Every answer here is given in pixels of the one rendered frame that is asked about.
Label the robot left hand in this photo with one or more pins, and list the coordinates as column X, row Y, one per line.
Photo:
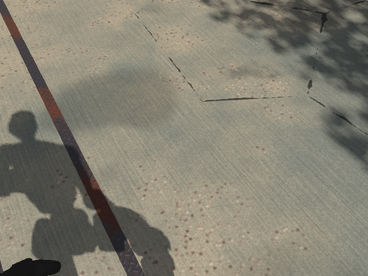
column 29, row 267

